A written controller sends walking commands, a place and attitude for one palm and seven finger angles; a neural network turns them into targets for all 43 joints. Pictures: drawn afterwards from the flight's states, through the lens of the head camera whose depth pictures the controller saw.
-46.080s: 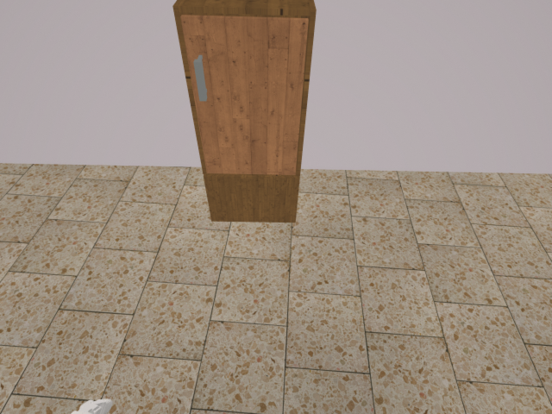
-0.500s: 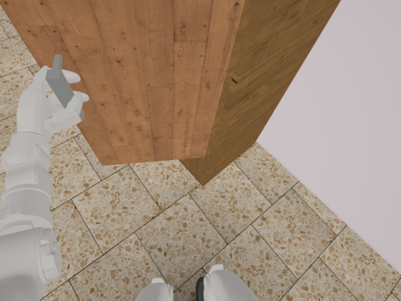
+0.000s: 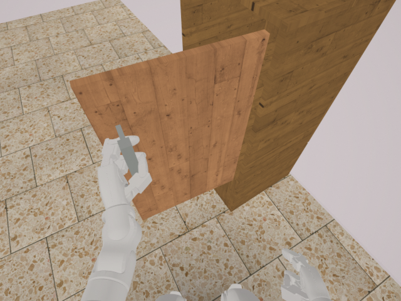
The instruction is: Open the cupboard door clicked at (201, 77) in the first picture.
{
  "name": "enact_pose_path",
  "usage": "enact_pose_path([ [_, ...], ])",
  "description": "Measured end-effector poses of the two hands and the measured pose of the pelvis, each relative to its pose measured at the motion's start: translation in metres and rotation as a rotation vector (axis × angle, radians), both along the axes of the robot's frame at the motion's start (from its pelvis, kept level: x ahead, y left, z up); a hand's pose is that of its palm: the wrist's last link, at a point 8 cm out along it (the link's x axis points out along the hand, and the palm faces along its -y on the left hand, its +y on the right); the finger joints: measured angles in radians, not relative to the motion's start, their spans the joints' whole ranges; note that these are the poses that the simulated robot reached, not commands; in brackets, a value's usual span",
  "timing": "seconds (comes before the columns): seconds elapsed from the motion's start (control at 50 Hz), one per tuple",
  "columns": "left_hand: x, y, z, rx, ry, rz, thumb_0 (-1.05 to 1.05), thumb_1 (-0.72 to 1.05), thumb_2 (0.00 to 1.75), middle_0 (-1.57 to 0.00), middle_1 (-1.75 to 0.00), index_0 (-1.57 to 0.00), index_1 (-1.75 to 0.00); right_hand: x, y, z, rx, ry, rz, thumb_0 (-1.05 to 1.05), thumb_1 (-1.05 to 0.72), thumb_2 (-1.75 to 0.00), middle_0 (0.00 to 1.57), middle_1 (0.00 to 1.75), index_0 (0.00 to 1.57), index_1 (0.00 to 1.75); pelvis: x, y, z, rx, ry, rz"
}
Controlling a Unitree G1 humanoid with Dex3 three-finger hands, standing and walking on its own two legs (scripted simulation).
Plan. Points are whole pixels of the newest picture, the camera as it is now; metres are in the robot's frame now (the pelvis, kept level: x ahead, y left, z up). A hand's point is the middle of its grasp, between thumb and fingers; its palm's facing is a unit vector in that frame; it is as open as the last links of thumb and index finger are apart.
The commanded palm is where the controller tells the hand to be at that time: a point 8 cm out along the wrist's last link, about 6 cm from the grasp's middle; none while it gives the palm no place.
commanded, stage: pull the door open along its arc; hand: left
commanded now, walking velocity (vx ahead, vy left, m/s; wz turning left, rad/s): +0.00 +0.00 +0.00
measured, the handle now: (129, 154) +0.39 +0.18 +0.05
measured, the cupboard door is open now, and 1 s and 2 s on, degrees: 83 100 100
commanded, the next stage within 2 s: open thumb and fingers to let go in 0.26 s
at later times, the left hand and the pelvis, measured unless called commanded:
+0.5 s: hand (178, 205) +0.28 +0.06 +0.05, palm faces +0.38 -0.92 -0.04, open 6.3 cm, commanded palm +0.24 +0.11 +0.05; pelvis -0.01 -0.05 +0.00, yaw +3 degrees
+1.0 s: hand (177, 202) +0.29 +0.06 +0.05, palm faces +0.35 -0.93 -0.01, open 13.9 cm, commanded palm +0.25 +0.11 +0.05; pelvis -0.02 -0.05 +0.00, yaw +3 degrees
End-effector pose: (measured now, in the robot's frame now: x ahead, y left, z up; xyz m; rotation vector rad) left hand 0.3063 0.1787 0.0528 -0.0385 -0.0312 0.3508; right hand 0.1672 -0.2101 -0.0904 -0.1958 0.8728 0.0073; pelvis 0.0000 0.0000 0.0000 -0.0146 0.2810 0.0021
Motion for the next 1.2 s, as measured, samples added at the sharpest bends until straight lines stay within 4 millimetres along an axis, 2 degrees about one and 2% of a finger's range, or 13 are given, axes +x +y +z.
enact_pose_path([
  [0.12, -0.021, -0.019, 0.003, 0.039, 0.025, 0.012, 0.0, 0.67, 0.78, -0.33, -1.3, -0.31, -1.3, -0.009, -0.005, -0.003, 0.008, 0.021, 0.008, 0.01, -0.91, -0.9, 0.2, 0.3, 0.2, 0.3, -0.002, -0.013, 0.003, 0.008, -0.027, 0.015],
  [0.26, -0.045, -0.045, 0.004, 0.014, 0.049, 0.003, 0.01, 0.68, 0.77, -0.3, -1.31, -0.31, -1.32, -0.022, -0.028, -0.002, -0.01, 0.026, -0.009, 0.01, -0.91, -0.9, 0.2, 0.3, 0.2, 0.3, -0.002, -0.025, 0.008, 0.019, -0.05, 0.023],
  [0.38, -0.066, -0.073, 0.004, -0.004, 0.055, 0.018, 0.01, 0.68, 0.77, -0.29, -1.32, -0.32, -1.33, -0.018, -0.047, 0.002, -0.028, -0.012, -0.007, 0.01, -0.91, -0.9, 0.2, 0.3, 0.2, 0.3, -0.002, -0.035, 0.007, 0.03, -0.052, 0.03],
  [0.52, -0.061, -0.074, 0.001, 0.08, 0.04, 0.042, 0.01, 0.64, 0.77, -0.33, -1.32, -0.33, -1.32, -0.004, -0.054, 0.0, -0.037, -0.05, 0.008, 0.01, -0.91, -0.9, 0.2, 0.3, 0.19, 0.3, -0.009, -0.047, 0.002, 0.039, -0.047, 0.043],
  [0.64, -0.059, -0.074, 0.002, 0.044, 0.058, 0.028, 0.01, 0.42, 0.69, -0.35, -1.3, -0.34, -1.3, 0.002, -0.05, 0.001, -0.012, -0.078, 0.013, 0.01, -0.91, -0.9, 0.2, 0.3, 0.19, 0.3, -0.011, -0.051, 0.004, 0.04, -0.053, 0.049],
  [0.82, -0.058, -0.074, 0.001, 0.05, 0.051, 0.027, 0.01, -0.12, 0.46, -0.32, -1.24, -0.32, -1.24, -0.003, -0.046, -0.002, -0.004, -0.066, 0.027, 0.01, -0.91, -0.9, 0.2, 0.3, 0.2, 0.3, -0.014, -0.051, 0.003, 0.043, -0.053, 0.052],
  [0.9, -0.056, -0.073, 0.0, 0.046, 0.047, 0.021, 0.0, -0.3, 0.39, -0.31, -1.19, -0.31, -1.2, -0.008, -0.047, -0.004, -0.011, -0.051, 0.02, 0.01, -0.91, -0.9, 0.2, 0.3, 0.2, 0.3, -0.016, -0.049, 0.003, 0.04, -0.054, 0.052],
  [1.02, -0.056, -0.072, 0.0, 0.038, 0.043, 0.011, 0.0, -0.44, 0.33, -0.29, -1.02, -0.29, -1.02, -0.015, -0.046, -0.005, -0.023, -0.035, 0.014, 0.01, -0.91, -0.9, 0.2, 0.3, 0.2, 0.3, -0.018, -0.044, 0.003, 0.037, -0.055, 0.051],
  [1.2, -0.058, -0.07, 0.0, 0.04, 0.042, -0.024, -0.01, -0.49, 0.3, -0.35, -0.71, -0.33, -0.74, -0.019, -0.038, -0.001, -0.025, -0.048, 0.007, 0.01, -0.91, -0.9, 0.2, 0.3, 0.2, 0.3, -0.019, -0.034, 0.003, 0.029, -0.061, 0.043],
])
